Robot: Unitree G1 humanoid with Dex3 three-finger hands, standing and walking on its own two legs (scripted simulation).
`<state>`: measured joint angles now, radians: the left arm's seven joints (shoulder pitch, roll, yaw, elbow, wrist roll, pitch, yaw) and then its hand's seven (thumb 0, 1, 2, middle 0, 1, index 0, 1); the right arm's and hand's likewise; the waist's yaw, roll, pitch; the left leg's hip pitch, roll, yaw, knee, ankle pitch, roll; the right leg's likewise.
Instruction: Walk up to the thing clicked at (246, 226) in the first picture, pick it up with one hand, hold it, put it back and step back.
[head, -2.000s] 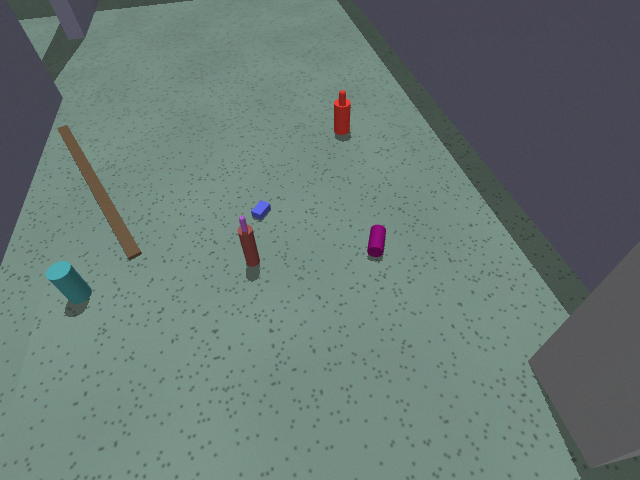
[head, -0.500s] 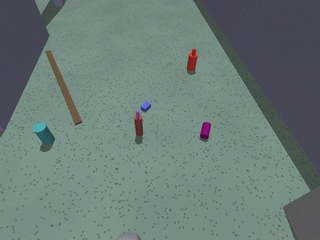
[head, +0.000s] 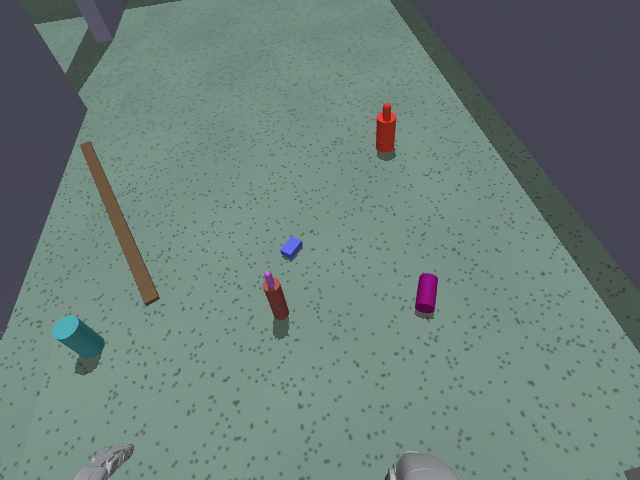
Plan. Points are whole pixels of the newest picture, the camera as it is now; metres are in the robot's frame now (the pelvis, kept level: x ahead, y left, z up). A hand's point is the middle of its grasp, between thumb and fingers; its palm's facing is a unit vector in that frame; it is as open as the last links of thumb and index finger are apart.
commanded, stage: walk up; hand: left
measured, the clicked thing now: (274, 294) +0.71 +0.21 -0.62
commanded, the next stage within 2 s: none
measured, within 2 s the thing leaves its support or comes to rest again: neither
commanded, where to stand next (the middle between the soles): +0.36 +0.00 m, yaw +1 degrees
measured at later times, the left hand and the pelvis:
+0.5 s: hand (171, 436) +0.20 +0.26 -0.15, palm faces -0.01 -0.95 -0.32, open 7.4 cm; pelvis +0.20 +0.00 +0.00, yaw +1 degrees
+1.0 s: hand (196, 332) +0.35 +0.23 -0.10, palm faces +0.01 -0.87 -0.49, open 7.4 cm; pelvis +0.31 -0.06 +0.01, yaw +2 degrees
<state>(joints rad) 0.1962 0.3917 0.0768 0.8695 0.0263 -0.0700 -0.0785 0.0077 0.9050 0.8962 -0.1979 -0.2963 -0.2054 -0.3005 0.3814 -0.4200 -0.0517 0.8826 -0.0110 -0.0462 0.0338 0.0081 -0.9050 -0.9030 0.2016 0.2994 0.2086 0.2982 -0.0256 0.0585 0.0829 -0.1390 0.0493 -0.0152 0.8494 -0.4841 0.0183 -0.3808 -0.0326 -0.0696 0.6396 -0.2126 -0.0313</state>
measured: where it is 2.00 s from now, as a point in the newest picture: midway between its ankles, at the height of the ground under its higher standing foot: (355, 414)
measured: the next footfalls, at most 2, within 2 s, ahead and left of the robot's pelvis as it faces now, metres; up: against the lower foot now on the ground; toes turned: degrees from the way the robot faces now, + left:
left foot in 0.40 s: +0.31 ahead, +0.11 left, +0.00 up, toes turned +5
right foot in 0.80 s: +0.41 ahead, -0.16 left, +0.00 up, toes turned +1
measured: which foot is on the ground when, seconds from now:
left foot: up 0.00-0.38, down 0.40-0.80, up 0.82-1.00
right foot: down 0.00-0.42, up 0.44-0.78, down 0.80-1.00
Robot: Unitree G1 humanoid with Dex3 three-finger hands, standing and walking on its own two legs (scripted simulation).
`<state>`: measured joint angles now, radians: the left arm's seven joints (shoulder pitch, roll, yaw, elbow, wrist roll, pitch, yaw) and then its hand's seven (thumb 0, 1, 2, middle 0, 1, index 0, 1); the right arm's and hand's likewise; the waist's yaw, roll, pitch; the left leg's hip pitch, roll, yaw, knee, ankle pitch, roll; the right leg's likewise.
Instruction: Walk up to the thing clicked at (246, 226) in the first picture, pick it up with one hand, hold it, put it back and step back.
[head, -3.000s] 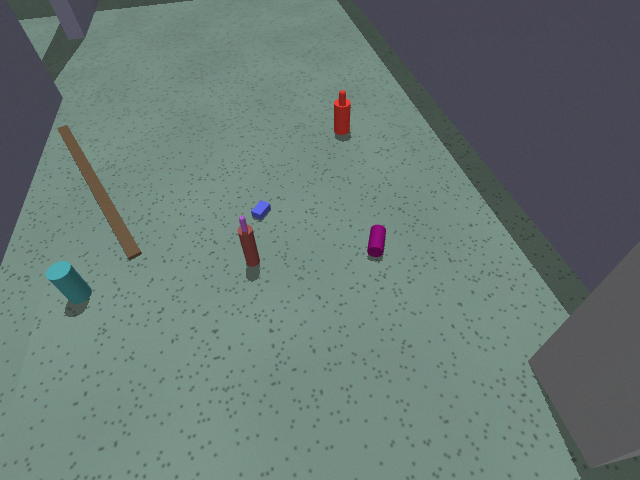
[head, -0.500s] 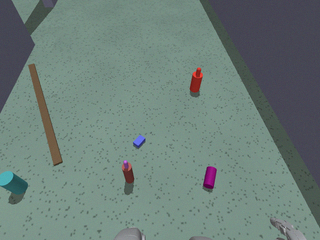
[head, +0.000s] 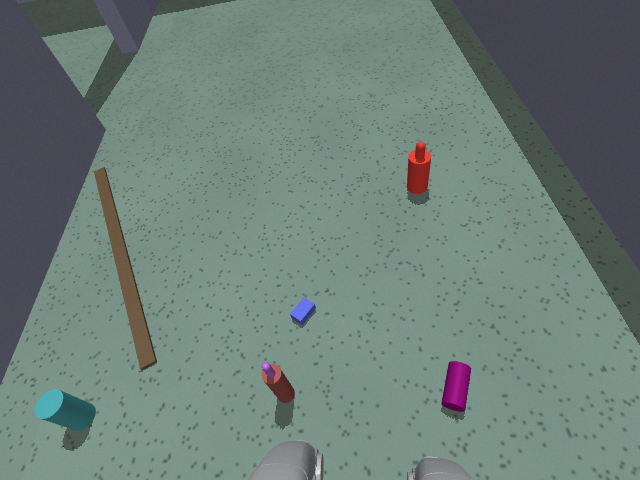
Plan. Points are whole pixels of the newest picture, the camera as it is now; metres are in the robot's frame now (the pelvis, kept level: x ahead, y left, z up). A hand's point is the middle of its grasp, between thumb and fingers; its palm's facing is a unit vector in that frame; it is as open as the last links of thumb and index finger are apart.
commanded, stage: walk up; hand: left
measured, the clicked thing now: (276, 380) +0.42 +0.25 -0.63
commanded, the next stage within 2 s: stand in 1.72 s
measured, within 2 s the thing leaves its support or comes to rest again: neither
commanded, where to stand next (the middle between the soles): +0.06 +0.05 m, yaw -1 degrees
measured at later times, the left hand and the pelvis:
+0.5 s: hand out of the picture +0.09 +0.31 -0.16, palm faces +0.00 -0.94 -0.35, open 7.4 cm; pelvis +0.04 +0.05 +0.00, yaw +1 degrees
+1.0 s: hand (146, 473) +0.14 +0.30 -0.13, palm faces -0.03 -0.92 -0.39, open 7.4 cm; pelvis +0.06 +0.04 +0.02, yaw +0 degrees
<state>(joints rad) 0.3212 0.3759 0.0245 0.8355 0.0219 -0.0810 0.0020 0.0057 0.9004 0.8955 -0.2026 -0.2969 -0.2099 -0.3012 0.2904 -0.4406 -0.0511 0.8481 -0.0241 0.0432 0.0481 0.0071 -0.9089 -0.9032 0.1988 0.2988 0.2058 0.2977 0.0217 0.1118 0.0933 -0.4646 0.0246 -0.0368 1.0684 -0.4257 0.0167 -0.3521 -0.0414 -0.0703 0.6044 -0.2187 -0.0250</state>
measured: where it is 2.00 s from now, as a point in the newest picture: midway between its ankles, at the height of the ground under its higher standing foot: outside the picture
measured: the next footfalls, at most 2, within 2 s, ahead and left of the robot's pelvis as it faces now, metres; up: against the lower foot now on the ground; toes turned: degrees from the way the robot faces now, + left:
left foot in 0.20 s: +0.10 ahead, +0.18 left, +0.00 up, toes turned +2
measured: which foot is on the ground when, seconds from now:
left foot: up 0.00-0.18, down 0.20-1.00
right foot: down 0.00-1.00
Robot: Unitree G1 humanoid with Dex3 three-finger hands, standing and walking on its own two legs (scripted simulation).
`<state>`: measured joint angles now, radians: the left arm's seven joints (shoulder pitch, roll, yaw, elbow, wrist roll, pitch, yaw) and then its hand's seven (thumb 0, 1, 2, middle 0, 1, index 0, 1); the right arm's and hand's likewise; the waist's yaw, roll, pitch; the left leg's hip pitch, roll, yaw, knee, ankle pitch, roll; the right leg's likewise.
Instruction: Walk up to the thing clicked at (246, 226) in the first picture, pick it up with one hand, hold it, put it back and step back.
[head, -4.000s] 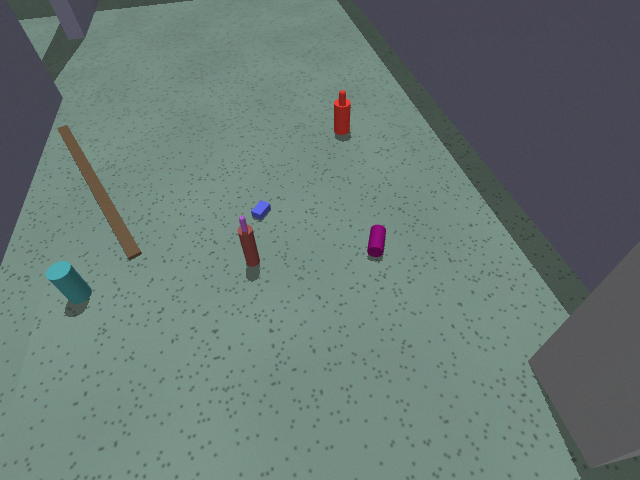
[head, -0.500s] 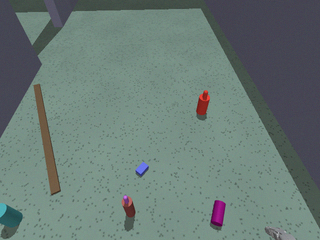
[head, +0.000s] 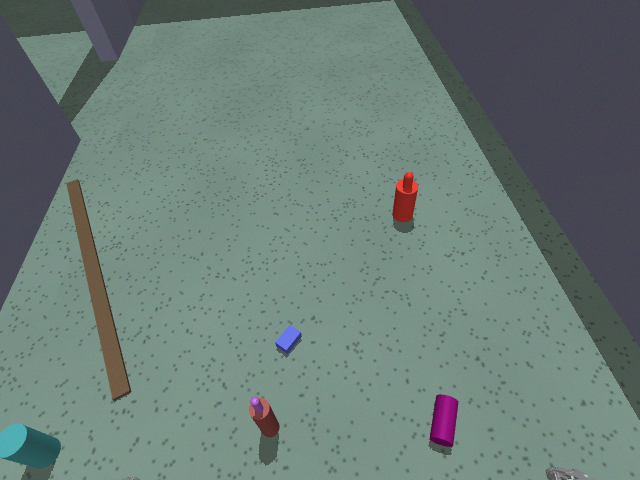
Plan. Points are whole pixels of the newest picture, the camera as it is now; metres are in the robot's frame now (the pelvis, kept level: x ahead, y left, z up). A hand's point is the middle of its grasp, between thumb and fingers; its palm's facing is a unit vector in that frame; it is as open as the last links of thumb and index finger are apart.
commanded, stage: walk up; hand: left
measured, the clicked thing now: (263, 415) +0.36 +0.21 -0.64
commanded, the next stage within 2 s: stand in 0.72 s
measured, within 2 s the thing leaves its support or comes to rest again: neither
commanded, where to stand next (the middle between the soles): +0.00 +0.01 m, yaw -1 degrees
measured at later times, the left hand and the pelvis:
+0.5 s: hand out of the picture +0.09 +0.26 -0.15, palm faces -0.05 -0.93 -0.36, open 7.4 cm; pelvis +0.00 +0.00 +0.00, yaw -1 degrees
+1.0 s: hand out of the picture +0.09 +0.25 -0.15, palm faces -0.05 -0.94 -0.34, open 7.4 cm; pelvis +0.00 +0.00 +0.01, yaw -1 degrees
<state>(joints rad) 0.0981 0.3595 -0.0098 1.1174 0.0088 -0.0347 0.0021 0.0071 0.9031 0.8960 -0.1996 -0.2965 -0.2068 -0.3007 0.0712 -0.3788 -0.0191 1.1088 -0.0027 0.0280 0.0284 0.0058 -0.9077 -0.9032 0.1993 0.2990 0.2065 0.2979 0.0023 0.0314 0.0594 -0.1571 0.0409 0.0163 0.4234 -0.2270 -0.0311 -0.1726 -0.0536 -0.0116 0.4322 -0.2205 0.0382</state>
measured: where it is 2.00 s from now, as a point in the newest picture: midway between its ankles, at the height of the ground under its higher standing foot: outside the picture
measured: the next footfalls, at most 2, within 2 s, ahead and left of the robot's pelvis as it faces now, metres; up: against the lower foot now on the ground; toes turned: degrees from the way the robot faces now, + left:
none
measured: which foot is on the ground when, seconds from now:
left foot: down 0.00-1.00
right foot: down 0.00-1.00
